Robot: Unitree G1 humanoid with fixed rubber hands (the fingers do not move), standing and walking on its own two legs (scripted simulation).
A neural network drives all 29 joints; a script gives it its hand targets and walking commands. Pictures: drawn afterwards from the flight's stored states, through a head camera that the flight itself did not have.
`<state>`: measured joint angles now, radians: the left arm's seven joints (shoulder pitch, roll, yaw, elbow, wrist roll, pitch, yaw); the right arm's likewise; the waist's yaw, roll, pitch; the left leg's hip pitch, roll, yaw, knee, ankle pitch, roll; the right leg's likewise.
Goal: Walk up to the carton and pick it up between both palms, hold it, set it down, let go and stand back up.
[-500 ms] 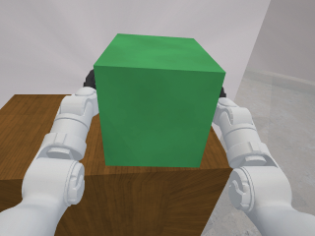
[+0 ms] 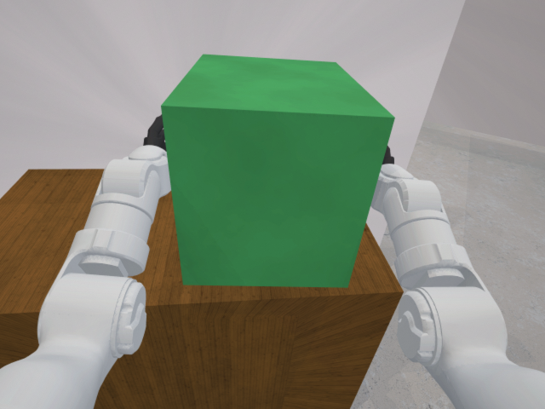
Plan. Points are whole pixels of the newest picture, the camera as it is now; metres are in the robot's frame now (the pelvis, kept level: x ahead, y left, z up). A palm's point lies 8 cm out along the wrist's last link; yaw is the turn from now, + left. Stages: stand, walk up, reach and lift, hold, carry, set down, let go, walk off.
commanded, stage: hold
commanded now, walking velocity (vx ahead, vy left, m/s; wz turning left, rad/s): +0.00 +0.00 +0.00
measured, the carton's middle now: (268, 160) +0.45 +0.02 +0.22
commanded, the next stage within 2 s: none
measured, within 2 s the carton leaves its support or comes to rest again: neither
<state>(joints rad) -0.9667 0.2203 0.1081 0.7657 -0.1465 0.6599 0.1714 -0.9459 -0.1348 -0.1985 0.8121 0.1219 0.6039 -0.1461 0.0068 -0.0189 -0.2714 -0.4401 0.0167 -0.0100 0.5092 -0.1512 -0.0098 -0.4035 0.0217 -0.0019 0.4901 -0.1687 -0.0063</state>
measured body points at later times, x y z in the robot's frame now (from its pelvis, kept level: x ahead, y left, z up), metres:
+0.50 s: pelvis -0.01 +0.00 +0.00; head -0.08 +0.01 +0.44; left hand +0.40 +0.19 +0.25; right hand +0.40 -0.14 +0.24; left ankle +0.07 +0.12 -0.73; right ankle +0.05 -0.12 -0.73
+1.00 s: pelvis -0.01 +0.00 +0.00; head -0.08 +0.01 +0.44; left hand +0.40 +0.19 +0.25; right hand +0.40 -0.14 +0.24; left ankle +0.06 +0.12 -0.73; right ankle +0.05 -0.12 -0.73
